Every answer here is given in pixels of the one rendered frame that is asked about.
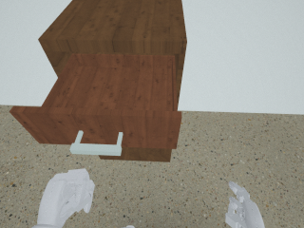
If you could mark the left robot hand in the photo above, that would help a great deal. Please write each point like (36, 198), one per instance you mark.
(73, 187)

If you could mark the handle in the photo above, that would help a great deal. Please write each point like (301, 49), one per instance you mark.
(95, 148)

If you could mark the drawer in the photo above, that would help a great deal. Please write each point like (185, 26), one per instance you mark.
(104, 94)

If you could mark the right robot hand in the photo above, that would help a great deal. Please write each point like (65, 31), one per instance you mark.
(248, 215)

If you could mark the cabinet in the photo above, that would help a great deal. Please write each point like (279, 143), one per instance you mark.
(120, 27)

